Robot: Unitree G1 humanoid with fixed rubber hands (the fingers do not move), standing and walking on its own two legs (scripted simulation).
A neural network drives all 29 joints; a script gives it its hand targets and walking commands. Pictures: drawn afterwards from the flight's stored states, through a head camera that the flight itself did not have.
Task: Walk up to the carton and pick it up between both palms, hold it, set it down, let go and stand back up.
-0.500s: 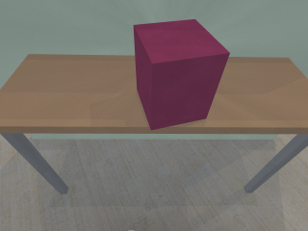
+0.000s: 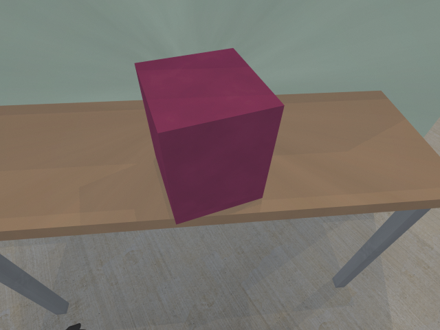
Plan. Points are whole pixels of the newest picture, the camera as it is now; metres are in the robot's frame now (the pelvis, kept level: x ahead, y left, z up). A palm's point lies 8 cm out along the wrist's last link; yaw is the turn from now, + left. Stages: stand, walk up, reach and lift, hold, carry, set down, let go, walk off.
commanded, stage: walk up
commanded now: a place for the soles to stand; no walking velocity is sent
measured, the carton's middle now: (204, 136) +0.49 +0.02 +0.10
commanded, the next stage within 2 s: reach and lift in 1.62 s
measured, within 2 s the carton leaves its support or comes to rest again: neither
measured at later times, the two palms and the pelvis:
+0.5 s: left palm out of the picture +0.11 +0.32 -0.08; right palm out of the picture +0.09 -0.30 -0.09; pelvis +0.02 +0.01 +0.00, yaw +2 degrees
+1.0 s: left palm out of the picture +0.14 +0.31 -0.09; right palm out of the picture +0.13 -0.28 -0.08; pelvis +0.03 +0.01 +0.00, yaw +2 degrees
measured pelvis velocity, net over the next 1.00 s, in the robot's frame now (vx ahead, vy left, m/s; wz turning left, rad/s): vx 0.03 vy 0.01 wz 0.03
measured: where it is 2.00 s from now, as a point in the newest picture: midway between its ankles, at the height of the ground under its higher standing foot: outside the picture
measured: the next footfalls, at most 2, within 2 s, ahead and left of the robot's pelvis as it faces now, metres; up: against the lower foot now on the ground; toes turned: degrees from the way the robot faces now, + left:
left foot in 0.44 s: +0.07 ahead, +0.13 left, +0.00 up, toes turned +1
